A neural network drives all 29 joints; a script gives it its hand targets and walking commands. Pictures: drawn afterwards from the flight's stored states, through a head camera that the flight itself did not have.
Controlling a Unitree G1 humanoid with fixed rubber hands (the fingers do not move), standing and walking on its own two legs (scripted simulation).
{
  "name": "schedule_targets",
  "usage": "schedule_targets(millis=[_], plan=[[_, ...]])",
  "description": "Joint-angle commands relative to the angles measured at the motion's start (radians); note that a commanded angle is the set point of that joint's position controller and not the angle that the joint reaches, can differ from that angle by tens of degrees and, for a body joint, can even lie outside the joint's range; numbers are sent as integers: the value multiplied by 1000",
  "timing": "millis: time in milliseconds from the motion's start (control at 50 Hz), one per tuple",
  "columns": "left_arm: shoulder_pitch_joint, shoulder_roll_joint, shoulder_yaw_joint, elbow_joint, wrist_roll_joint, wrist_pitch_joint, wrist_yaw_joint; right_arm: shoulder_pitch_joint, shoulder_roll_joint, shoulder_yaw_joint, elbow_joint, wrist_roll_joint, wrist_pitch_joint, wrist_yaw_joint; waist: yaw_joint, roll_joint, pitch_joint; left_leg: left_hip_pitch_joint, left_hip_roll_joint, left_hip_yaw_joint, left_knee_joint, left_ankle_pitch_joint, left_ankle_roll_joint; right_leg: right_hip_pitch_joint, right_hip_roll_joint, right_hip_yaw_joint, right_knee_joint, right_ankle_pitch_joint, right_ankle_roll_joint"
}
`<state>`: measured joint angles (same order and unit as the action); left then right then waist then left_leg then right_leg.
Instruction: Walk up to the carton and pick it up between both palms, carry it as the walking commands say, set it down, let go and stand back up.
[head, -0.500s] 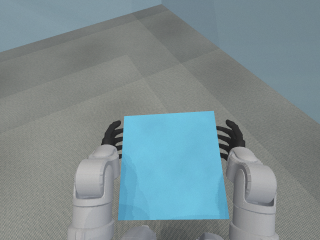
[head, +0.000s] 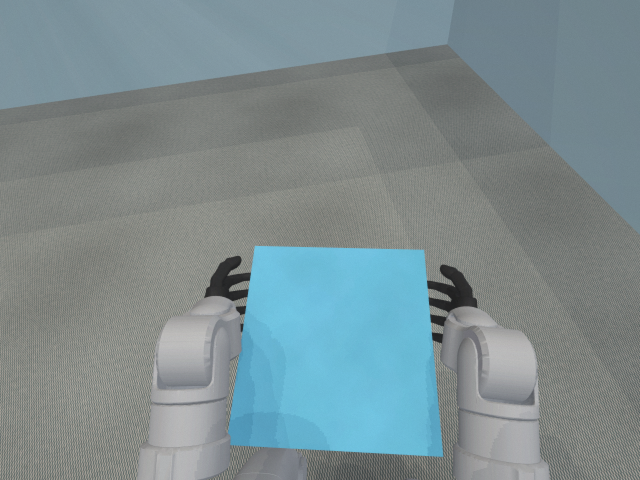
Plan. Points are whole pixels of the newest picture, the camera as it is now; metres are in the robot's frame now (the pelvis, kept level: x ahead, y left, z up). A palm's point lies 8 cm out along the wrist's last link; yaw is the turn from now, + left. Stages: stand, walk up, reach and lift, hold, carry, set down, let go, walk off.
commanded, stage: carry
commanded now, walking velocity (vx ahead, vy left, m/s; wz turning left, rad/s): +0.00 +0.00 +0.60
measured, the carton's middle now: (336, 360) +0.27 -0.01 -0.02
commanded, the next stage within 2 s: none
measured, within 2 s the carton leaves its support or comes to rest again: neither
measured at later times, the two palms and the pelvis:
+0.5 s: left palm out of the picture +0.11 +0.26 +0.07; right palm (331, 398) +0.19 +0.00 +0.05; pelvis -0.13 +0.04 -0.02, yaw +15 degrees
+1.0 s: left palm out of the picture -0.13 +0.34 +0.07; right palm out of the picture +0.03 +0.12 +0.05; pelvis -0.29 +0.06 -0.02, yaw +34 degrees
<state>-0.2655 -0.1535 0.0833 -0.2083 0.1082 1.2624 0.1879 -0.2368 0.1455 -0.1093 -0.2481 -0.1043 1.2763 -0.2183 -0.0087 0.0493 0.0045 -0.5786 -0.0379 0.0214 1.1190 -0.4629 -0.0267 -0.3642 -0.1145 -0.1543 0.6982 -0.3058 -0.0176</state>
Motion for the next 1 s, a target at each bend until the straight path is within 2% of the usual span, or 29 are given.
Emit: schedule_targets(millis=[0, 60, 80, 100, 120, 140, 160, 180, 220, 240, 280, 360, 420, 440, 460, 480, 500, 540, 580, 640, 660, 700, 740, 820, 840, 860, 940, 960, 980], plan=[[-539, -986, -598, -155, -426, -51, -342, -611, 1023, 749, -103, 499, -32, 362, 31, -274, -436, 2, 12, 106, -211, -9, -5, 336, -219, 103, -182, 639, -76], [-533, -980, -595, -129, -408, -43, -334, -592, 1047, 723, -16, 485, -11, 367, 30, -417, -454, 107, 11, 106, -447, -32, 11, 353, -269, 108, -135, 643, -75], [-502, -972, -585, -123, -373, -51, -336, -572, 1027, 715, -33, 462, -29, 370, 23, -348, -486, 155, 3, 111, -543, 63, 16, 336, -274, 111, -104, 571, -55], [-459, -966, -584, -60, -364, -36, -333, -593, 1036, 715, -21, 477, -24, 380, 13, -224, -450, 243, 21, 89, -645, 206, 26, 271, -252, 73, -58, 471, -3], [-468, -983, -585, -43, -350, -37, -336, -562, 1035, 720, 6, 472, -21, 384, 0, -127, -498, 376, 98, -74, -671, 275, 64, 127, -245, 91, -9, 334, 49], [-374, -943, -570, -1, -329, -37, -338, -516, 1004, 686, 57, 449, -20, 393, 3, 122, -491, 490, 318, -396, -726, 579, 126, -68, -155, 13, 162, 108, 117], [-522, -996, -606, -47, -344, -56, -337, -620, 1008, 662, -1, 444, -52, 398, 5, 425, -472, 602, 416, -527, -679, 1112, 211, -282, -4, 10, 285, -303, 147], [-609, -1021, -646, -140, -377, -63, -338, -574, 1022, 664, -28, 437, -67, 403, -16, 337, -526, 573, 355, -439, -631, 963, 245, -240, -6, 132, 390, -359, 117], [-651, -1102, -671, -84, -439, -69, -337, -760, 1030, 698, -154, 468, -78, 385, -7, 84, -437, 567, 300, -382, -610, 926, 215, -313, 1, 83, 374, -277, 126], [-633, -1101, -676, -83, -443, -67, -335, -776, 1050, 684, -162, 486, -74, 381, -8, 196, -566, 607, 263, -297, -590, 938, 196, -267, -10, 83, 361, -231, 145], [-632, -1096, -653, -114, -468, -71, -320, -725, 1020, 666, -168, 472, -77, 365, 1, 89, -571, 620, 254, -278, -584, 891, 178, -287, 4, 112, 420, -197, 144], [-599, -1100, -654, -40, -495, -44, -339, -724, 1025, 624, -143, 448, -59, 344, -7, 82, -557, 486, 294, -387, -727, 384, 191, -126, 36, 130, 219, -180, 110], [-649, -1080, -653, -98, -499, -43, -360, -701, 1046, 628, -159, 408, -61, 335, 18, 167, -625, 287, 228, -352, -764, 177, 80, 283, 107, 133, -258, -162, 37], [-590, -1101, -645, -25, -499, -41, -354, -676, 1031, 631, -139, 418, -47, 335, 23, -7, -608, 154, 95, -176, -641, 202, -16, 395, -21, 223, -458, -152, 6], [-551, -1075, -620, -3, -469, -50, -350, -632, 1006, 657, -109, 409, -44, 329, 8, -430, -603, 27, -42, -39, -328, 12, -31, 429, -309, 508, -418, -84, -80], [-578, -1080, -646, -85, -483, -58, -353, -742, 1051, 698, -191, 447, -54, 341, 23, -476, -512, -96, 14, -11, -113, -72, -8, 308, -440, 560, -403, 89, -210], [-633, -1086, -612, -105, -460, -68, -345, -838, 1059, 704, -209, 470, -57, 356, 13, -398, -540, 65, 89, -141, -16, -27, 17, 164, -425, 553, -340, 166, -234], [-582, -1127, -600, -31, -439, -70, -346, -891, 1040, 733, -261, 519, -65, 354, 13, -191, -423, -42, 68, -41, -139, 5, 17, 230, -263, 275, -267, 279, -98], [-588, -1063, -579, -49, -404, -57, -333, -708, 1026, 695, -103, 479, -45, 362, 10, -196, -434, 124, 42, -5, -264, 69, 25, 137, -211, 64, -222, 267, -30], [-581, -1035, -552, -53, -383, -49, -325, -761, 1031, 693, -75, 520, -18, 383, 15, -308, -488, 227, -1, 59, -552, 141, 30, 193, -209, 60, -62, 412, -4], [-572, -1035, -561, -25, -365, -39, -319, -777, 1055, 690, -61, 532, -19, 387, -2, -153, -493, 320, 75, -120, -719, 179, 49, 104, -194, 73, 68, 272, 30], [-516, -1011, -548, 14, -335, -42, -320, -726, 1050, 651, 41, 488, -10, 392, 24, 260, -502, 498, 392, -598, -674, 942, 203, -235, 9, 25, 305, -298, 161], [-549, -1075, -572, 16, -332, -38, -312, -644, 1075, 636, 70, 479, -17, 404, 0, 215, -532, 537, 302, -368, -595, 872, 223, -261, -23, 102, 400, -303, 153], [-752, -1098, -657, -113, -450, -58, -332, -690, 1089, 623, 8, 460, -28, 385, -7, 164, -522, 475, 256, -512, -746, 287, 155, -241, 41, 139, 337, -218, 133], [-774, -1127, -656, -57, -468, -41, -335, -700, 1080, 582, 35, 430, -25, 380, 1, 156, -535, 370, 230, -370, -830, 90, 105, -96, 55, 89, 253, -184, 101], [-719, -1099, -670, -72, -449, -36, -338, -623, 1067, 562, 49, 411, -22, 380, 7, 282, -531, 287, 183, -346, -899, -62, 62, -4, 69, 58, 214, -175, 99], [-730, -1112, -656, -82, -500, -37, -349, -701, 1103, 594, -13, 419, -44, 366, 23, 124, -561, 240, 113, -184, -855, 110, -96, 331, 116, 22, -352, -195, 23], [-757, -1093, -664, -91, -515, -38, -352, -719, 1078, 598, -55, 412, -46, 357, 30, -66, -549, 85, 8, -79, -660, 65, -153, 437, -107, 278, -544, -389, -53], [-749, -1093, -639, -91, -516, -47, -357, -862, 1082, 659, -164, 462, -55, 363, 26, -581, -480, 32, -51, -13, -130, -13, -78, 160, -376, 619, -542, -461, -184]])
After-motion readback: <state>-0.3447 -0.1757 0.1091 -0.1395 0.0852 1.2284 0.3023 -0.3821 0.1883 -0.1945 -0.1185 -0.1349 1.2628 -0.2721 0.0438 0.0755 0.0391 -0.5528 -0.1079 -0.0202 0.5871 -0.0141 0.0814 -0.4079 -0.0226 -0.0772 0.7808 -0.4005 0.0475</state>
